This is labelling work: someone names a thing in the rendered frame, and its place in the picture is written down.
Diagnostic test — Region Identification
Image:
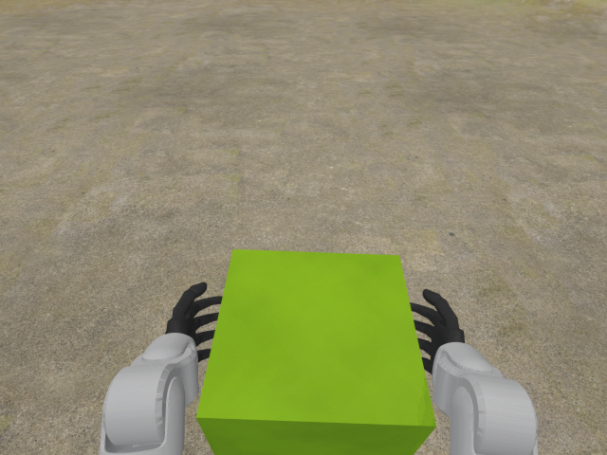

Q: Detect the right robot hand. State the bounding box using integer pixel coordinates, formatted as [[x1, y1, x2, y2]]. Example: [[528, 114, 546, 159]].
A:
[[410, 289, 465, 374]]

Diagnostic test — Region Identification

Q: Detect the robot right forearm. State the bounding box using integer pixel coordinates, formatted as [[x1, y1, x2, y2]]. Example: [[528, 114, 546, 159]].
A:
[[432, 342, 538, 455]]

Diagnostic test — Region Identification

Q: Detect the robot left forearm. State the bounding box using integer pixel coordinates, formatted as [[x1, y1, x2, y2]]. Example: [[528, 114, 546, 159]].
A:
[[100, 333, 199, 455]]

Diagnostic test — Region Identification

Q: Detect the carton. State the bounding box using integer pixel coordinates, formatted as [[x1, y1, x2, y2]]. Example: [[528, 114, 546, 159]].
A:
[[196, 249, 436, 455]]

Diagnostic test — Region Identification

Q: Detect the left robot hand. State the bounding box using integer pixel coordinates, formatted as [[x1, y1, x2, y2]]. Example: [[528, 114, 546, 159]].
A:
[[165, 282, 223, 363]]

